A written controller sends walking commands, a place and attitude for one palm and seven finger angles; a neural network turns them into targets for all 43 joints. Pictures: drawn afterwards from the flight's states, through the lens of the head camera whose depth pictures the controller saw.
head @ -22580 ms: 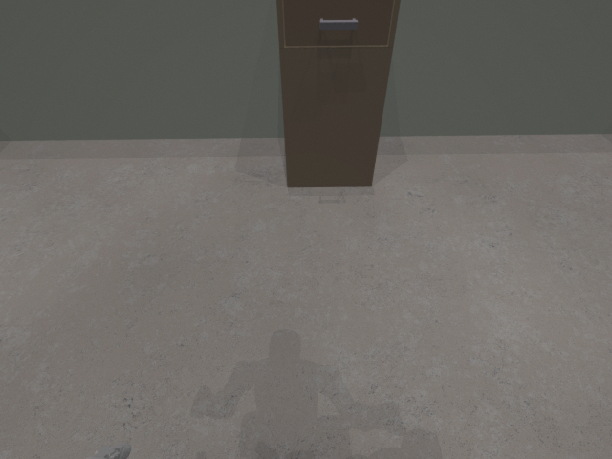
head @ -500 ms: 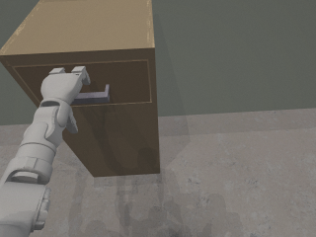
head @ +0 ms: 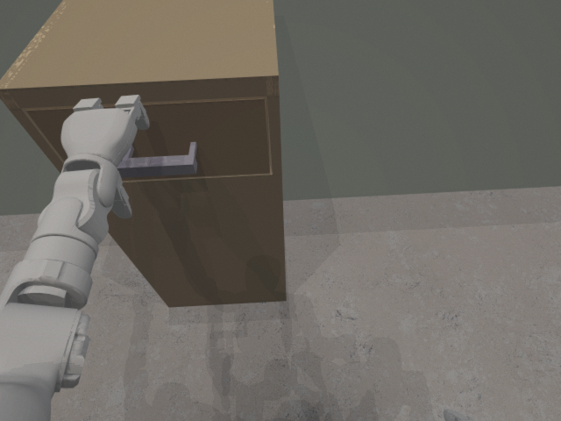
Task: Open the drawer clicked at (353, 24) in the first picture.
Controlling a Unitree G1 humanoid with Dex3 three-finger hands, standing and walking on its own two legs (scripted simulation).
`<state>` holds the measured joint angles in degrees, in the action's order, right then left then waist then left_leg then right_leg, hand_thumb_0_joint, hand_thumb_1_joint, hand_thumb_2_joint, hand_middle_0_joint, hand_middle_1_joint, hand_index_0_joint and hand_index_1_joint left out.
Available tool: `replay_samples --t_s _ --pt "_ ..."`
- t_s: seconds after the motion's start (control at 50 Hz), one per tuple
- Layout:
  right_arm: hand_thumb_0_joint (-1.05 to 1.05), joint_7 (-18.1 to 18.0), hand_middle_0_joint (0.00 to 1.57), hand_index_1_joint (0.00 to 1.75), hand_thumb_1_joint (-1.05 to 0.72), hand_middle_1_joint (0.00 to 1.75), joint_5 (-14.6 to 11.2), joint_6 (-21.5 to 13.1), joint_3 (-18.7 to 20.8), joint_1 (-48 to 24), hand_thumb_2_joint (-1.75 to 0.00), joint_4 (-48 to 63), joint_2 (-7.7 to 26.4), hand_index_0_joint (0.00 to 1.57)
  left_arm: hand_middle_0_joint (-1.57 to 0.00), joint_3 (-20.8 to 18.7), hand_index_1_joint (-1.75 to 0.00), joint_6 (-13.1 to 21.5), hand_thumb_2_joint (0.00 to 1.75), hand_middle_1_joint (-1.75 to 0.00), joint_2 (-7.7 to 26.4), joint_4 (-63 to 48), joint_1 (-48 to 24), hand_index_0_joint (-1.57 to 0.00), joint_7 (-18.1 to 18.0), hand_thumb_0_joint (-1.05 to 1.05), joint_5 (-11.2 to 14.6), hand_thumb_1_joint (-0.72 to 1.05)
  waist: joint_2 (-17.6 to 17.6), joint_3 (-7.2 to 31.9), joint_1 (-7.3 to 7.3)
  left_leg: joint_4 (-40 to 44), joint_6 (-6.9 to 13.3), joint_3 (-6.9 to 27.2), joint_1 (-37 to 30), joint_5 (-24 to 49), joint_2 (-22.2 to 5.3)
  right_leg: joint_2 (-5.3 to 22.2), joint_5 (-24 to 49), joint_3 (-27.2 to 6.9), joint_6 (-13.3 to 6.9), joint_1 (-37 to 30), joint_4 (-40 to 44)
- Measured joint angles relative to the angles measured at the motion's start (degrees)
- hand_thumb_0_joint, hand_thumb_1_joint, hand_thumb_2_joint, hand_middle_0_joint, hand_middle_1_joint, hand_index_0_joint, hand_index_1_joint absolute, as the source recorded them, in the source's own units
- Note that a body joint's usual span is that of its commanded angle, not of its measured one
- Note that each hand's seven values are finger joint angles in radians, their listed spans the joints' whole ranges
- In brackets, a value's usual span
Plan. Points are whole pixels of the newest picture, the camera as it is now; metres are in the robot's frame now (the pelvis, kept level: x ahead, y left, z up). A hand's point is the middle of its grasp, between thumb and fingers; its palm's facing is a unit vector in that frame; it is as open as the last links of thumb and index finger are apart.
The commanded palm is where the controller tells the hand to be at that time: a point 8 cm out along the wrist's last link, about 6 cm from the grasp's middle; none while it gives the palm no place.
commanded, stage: re-aim the fingers above the handle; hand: left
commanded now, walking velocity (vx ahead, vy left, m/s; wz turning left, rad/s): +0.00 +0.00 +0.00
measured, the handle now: (159, 157) +0.54 +0.23 +0.04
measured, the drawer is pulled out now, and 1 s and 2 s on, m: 0.00 0.00 0.00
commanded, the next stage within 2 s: lower the fingers behind the handle in 0.48 s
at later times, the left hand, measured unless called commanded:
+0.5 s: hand (100, 160) +0.45 +0.27 +0.12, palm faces +0.02 +0.07 -1.00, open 13.8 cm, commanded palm +0.42 +0.25 +0.16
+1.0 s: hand (116, 187) +0.45 +0.27 +0.07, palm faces -0.10 +0.05 -0.99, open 13.8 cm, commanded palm +0.43 +0.24 +0.13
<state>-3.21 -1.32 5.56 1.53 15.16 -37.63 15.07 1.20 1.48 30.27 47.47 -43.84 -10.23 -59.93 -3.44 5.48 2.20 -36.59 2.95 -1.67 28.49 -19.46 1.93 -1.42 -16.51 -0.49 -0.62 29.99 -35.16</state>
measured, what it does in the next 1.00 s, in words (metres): stands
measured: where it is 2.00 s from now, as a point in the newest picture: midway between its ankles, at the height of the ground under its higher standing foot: outside the picture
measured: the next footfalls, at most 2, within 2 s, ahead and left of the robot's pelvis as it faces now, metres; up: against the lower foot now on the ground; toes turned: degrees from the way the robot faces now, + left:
none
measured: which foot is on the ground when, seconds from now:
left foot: down 0.00-1.00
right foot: down 0.00-1.00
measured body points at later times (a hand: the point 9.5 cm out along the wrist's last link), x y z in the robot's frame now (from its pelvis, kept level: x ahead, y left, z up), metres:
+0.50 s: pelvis +0.01 -0.01 +0.00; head +0.06 -0.04 +0.45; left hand +0.45 +0.26 +0.17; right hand +0.09 -0.27 -0.14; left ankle -0.02 +0.08 -0.72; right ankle +0.00 -0.12 -0.72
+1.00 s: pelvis +0.01 -0.01 +0.00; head +0.07 -0.04 +0.44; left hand +0.45 +0.26 +0.12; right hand +0.08 -0.27 -0.14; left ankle -0.02 +0.08 -0.72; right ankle +0.00 -0.12 -0.72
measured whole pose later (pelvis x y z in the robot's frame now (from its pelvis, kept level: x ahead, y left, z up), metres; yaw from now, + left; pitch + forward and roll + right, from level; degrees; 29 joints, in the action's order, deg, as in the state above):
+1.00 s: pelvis +0.01 -0.01 +0.00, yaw +0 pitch +14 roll -1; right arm -2.8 -1.9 7.1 1.5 16.3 -39.1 15.0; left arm 4.3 -8.2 29.7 53.8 -42.1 -9.5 -58.3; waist -4.7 6.9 2.1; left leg -37.1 2.1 -1.0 30.8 -20.0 1.2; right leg -2.1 -17.3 0.2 -1.4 32.3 -35.9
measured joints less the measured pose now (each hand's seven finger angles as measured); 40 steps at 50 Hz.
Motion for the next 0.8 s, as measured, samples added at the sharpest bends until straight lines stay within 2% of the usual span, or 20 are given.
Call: replay_samples --t_s 0.06,0.12,0.16,0.22,0.28,0.34,0.4,0.44,0.5,0.54,0.56,0.62,0.68,0.74,0.76,0.8 --pt "0.01 0.5 0.2 0.29 -0.9 0.3 -0.5 0.9 -0.2 1.5 -0.9 -0.3 0.1 0.2 -0.32 0.8 -1.2 -4.4 0.3 -1.2 1.2 2.5 0.5 -0.32 1.9 0.0 0.6 -0.49 -0.8 0.6 -0.4 1.0 0.0 -0.3 -0.5 0.2 -0.1 -0.2 0.3 -0.3 0.0 -0.4 0.9" --pt "0.01 0.2 0.2 0.29 -0.9 0.3 -1.0 1.6 -0.2 3.2 -0.9 -0.4 0.2 0.2 -0.32 3.5 -1.2 -6.2 0.3 -1.2 1.2 1.5 2.7 -0.32 6.2 0.0 2.5 -0.49 -1.2 0.6 -0.73 1.8 0.0 0.1 -1.6 0.4 -0.1 -0.1 0.4 0.1 0.0 -1.6 1.8" --pt "0.01 -0.3 0.2 0.29 -0.9 0.3 -1.0 1.7 0.0 3.9 -0.9 -0.6 0.1 0.2 -0.32 5.2 -1.2 -4.6 0.3 -1.2 0.5 -1.4 4.5 -0.32 9.0 0.0 3.9 -0.49 -1.0 0.2 -0.83 2.0 0.0 0.8 -2.3 0.5 0.0 0.0 0.3 0.7 -0.1 -2.7 2.2" --pt "0.01 -1.2 0.2 0.29 -0.9 0.3 -0.7 1.3 0.4 4.1 -0.9 -1.0 0.0 0.2 -0.32 6.6 -1.2 0.8 0.3 -1.2 -1.2 -6.2 6.5 -0.32 10.4 0.0 4.4 -0.49 -0.2 -0.3 -0.83 1.6 -0.2 1.5 -2.8 0.2 0.1 0.1 -0.1 1.4 -0.3 -3.4 2.0" --pt "0.01 -1.5 0.2 0.29 -0.9 0.3 -0.3 0.6 0.7 3.0 -0.9 -1.3 0.2 0.2 -0.32 6.0 -1.2 6.1 0.3 -1.2 -2.5 -8.1 6.2 -0.33 7.8 0.0 3.2 -0.49 0.4 -0.6 -0.43 0.5 -0.4 1.7 -2.1 -0.2 0.1 0.1 -0.6 1.6 -0.5 -2.8 1.0" --pt "0.01 -1.1 0.2 0.29 -0.9 0.3 0.0 -0.1 0.7 1.2 -0.9 -1.2 0.3 0.2 -0.33 2.8 -1.2 7.2 0.3 -1.2 -2.4 -7.0 4.3 -0.33 2.4 0.0 1.2 -0.49 0.5 -0.7 0.23 -0.3 -0.6 1.2 -0.9 -0.4 -0.2 -0.1 -0.7 1.2 -0.7 -1.3 -0.2" --pt "0.01 -0.6 0.2 0.29 -0.91 0.3 0.0 -0.3 0.5 -0.2 -0.9 -1.2 0.3 0.2 -0.33 0.1 -1.2 2.9 0.3 -1.2 -0.9 -3.5 1.6 -0.33 -2.3 0.0 -0.1 -0.49 0.0 -0.6 0.33 -0.1 -0.7 0.4 -0.2 -0.2 -0.5 -0.4 -0.4 0.4 -0.8 -0.2 -0.4" --pt "0.01 -0.1 0.2 0.29 -0.91 0.3 -0.1 0.0 0.2 -0.6 -0.9 -1.3 0.3 0.2 -0.32 -0.8 -1.2 -1.5 0.3 -1.2 0.3 -0.2 0.3 -0.32 -3.0 0.0 -0.2 -0.49 -0.6 -0.1 0.01 0.6 -0.8 -0.1 -0.3 0.1 -0.6 -0.6 0.0 -0.1 -0.8 0.1 0.1" --pt "0.01 0.3 0.2 0.29 -0.91 0.3 -0.9 1.2 -0.4 -0.1 -0.9 -1.1 0.5 0.2 -0.32 0.5 -1.2 -7.7 0.3 -1.2 1.9 4.0 0.3 -0.32 0.7 0.0 1.1 -0.49 -1.4 0.7 -0.52 2.3 -0.8 -0.3 -1.4 0.7 -0.7 -0.7 0.4 -0.3 -0.7 -0.8 1.4" --pt "0.01 -0.1 0.2 0.29 -0.91 0.3 -1.5 1.8 -0.6 0.7 -0.9 -0.6 0.6 0.2 -0.31 2.8 -1.2 -9.8 0.3 -1.2 2.3 4.1 1.6 -0.32 5.3 0.0 2.7 -0.49 -1.6 0.9 -0.73 3.2 -0.8 0.2 -2.5 0.9 -0.6 -0.7 0.6 0.0 -0.8 -2.0 2.4" --pt "0.01 -0.4 0.2 0.29 -0.9 0.3 -1.6 1.9 -0.6 1.1 -0.9 -0.4 0.6 0.2 -0.31 4.0 -1.2 -9.7 0.3 -1.2 2.2 3.1 2.5 -0.32 7.8 0.0 3.6 -0.49 -1.6 0.7 -0.81 3.4 -0.8 0.6 -3.0 1.0 -0.6 -0.6 0.6 0.4 -0.8 -2.8 2.8" --pt "0.01 -1.5 0.2 0.29 -0.9 0.3 -1.3 1.6 -0.4 1.8 -0.9 -0.1 0.6 0.2 -0.32 6.7 -1.2 -5.1 0.3 -1.2 1.0 -2.2 5.2 -0.32 13.1 0.0 5.5 -0.49 -0.7 -0.1 -1.09 3.3 -0.9 1.9 -4.0 1.0 -0.3 -0.3 0.2 1.7 -1.0 -4.4 3.0" --pt "0.01 -2.4 0.2 0.29 -0.9 0.3 -0.7 0.8 0.1 1.4 -0.9 -0.2 0.8 0.2 -0.32 7.7 -1.2 3.0 0.3 -1.2 -0.9 -7.0 6.7 -0.32 13.5 0.0 5.2 -0.49 0.4 -1.0 -1.25 1.8 -1.0 2.7 -3.5 0.4 -0.1 -0.1 -0.5 2.6 -1.1 -4.3 1.9" --pt "0.01 -2.4 0.2 0.29 -0.9 0.3 -0.2 0.0 0.6 -0.1 -0.9 -0.1 0.9 0.2 -0.32 5.7 -1.2 9.3 0.3 -1.2 -2.3 -8.2 6.4 -0.33 8.8 0.0 3.2 -0.49 1.2 -1.2 -0.77 -0.5 -1.1 2.6 -1.1 -0.4 -0.2 -0.1 -1.2 2.6 -1.3 -1.9 -0.3" --pt "0.01 -2.2 0.2 0.29 -0.9 0.3 -0.1 -0.3 0.7 -0.6 -0.9 0.1 0.9 0.2 -0.32 4.7 -1.2 10.1 0.3 -1.2 -2.4 -8.0 5.9 -0.33 6.5 0.0 2.4 -0.49 1.3 -1.1 -0.5 -1.2 -1.1 2.5 -0.1 -0.7 -0.2 -0.2 -1.3 2.5 -1.3 -0.9 -1.0" --pt "0.01 -1.7 0.2 0.29 -0.9 0.3 0.1 -0.9 1.0 -1.3 -0.9 0.2 0.7 0.2 -0.33 2.6 -1.2 9.4 0.3 -1.2 -2.3 -6.5 4.4 -0.33 1.2 0.0 0.8 -0.49 1.3 -0.9 -0.1 -2.3 -1.2 2.0 1.8 -1.0 -0.3 -0.3 -1.6 2.1 -1.3 1.3 -2.3"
